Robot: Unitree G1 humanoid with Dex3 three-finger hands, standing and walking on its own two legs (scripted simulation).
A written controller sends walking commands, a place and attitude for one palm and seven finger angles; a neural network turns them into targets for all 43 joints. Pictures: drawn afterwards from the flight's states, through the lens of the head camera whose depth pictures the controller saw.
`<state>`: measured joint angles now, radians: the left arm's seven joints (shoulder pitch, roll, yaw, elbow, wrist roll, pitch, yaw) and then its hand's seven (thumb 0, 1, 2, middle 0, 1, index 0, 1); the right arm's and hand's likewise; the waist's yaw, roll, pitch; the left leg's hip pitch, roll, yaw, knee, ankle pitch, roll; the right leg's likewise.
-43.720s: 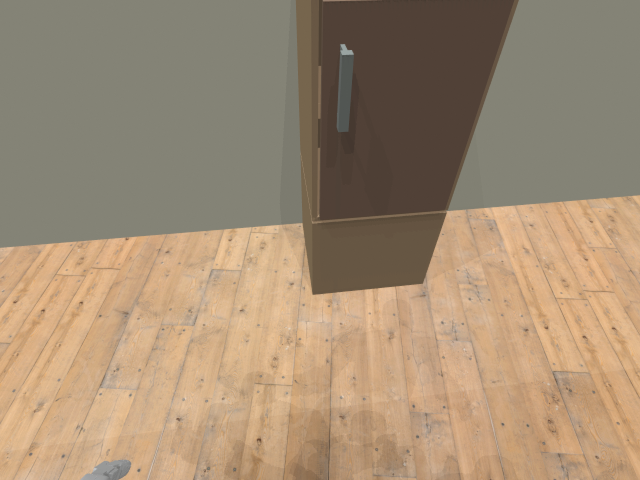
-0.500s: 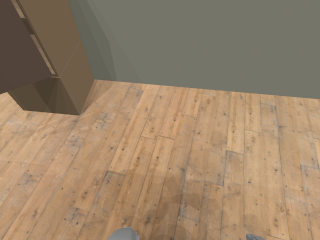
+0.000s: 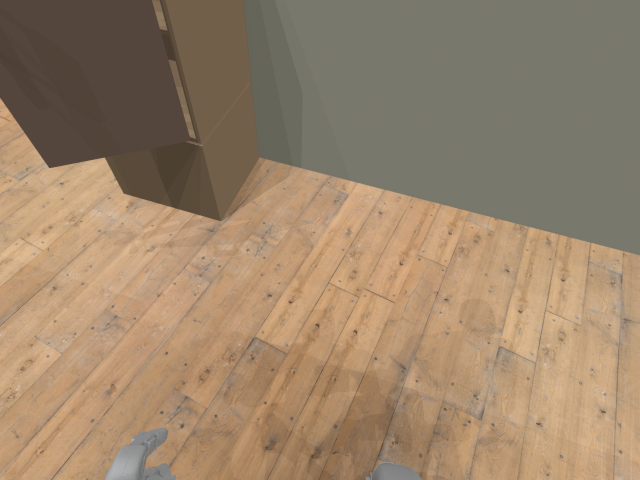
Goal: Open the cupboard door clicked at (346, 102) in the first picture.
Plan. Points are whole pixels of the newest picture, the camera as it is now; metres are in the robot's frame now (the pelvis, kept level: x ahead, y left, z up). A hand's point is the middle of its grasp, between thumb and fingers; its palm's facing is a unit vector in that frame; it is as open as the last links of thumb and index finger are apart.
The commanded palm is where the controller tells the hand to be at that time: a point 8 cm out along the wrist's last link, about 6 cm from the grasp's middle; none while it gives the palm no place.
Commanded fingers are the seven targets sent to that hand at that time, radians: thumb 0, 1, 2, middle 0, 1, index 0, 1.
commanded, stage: turn to face it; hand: left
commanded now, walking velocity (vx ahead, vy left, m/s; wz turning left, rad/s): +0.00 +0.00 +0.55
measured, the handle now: out of the picture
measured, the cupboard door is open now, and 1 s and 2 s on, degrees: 38 38 38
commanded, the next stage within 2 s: take the last steps up to it in 0.36 s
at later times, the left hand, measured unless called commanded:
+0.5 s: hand out of the picture -0.03 +0.15 -0.17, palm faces +0.32 -0.91 -0.25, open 7.3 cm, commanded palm none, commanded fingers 0.00 0.90 0.90 -0.20 -0.30 -0.20 -0.30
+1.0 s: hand out of the picture +0.05 +0.27 -0.17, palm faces +0.38 -0.91 -0.17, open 7.4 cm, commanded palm none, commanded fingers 0.00 0.90 0.90 -0.20 -0.30 -0.20 -0.30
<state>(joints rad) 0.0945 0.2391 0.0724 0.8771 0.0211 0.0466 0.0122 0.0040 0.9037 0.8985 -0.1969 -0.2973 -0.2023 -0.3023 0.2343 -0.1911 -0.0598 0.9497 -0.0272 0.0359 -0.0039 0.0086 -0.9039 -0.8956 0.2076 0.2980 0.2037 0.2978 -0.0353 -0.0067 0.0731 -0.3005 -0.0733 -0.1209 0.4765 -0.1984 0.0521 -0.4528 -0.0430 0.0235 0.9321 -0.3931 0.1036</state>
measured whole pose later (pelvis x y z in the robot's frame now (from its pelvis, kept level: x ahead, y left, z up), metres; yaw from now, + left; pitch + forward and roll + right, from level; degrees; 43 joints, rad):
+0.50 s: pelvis +0.00 -0.04 +0.00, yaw +17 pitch +0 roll +2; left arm 0.28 0.18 0.05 0.95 0.03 -0.01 0.03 0.00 0.91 0.90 -0.20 -0.30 -0.21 -0.30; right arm 0.11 -0.24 -0.08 0.99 -0.01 0.08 0.00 0.01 -0.91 -0.90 0.20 0.30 0.20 0.30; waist 0.02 -0.01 0.09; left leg -0.39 0.01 0.01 0.88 -0.45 -0.05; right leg -0.16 -0.09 -0.18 0.50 -0.34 -0.01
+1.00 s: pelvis +0.05 +0.07 +0.00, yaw +21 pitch +0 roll -1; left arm 0.17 0.20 0.06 1.00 0.03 0.01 -0.01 0.00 0.90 0.90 -0.20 -0.30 -0.20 -0.30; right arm 0.41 -0.16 -0.02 1.07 -0.02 -0.04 -0.03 0.01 -0.92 -0.90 0.20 0.30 0.20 0.30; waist -0.01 -0.03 0.04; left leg 0.02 -0.11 0.04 0.26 -0.28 0.13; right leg -0.61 -0.11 -0.06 1.06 -0.20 0.04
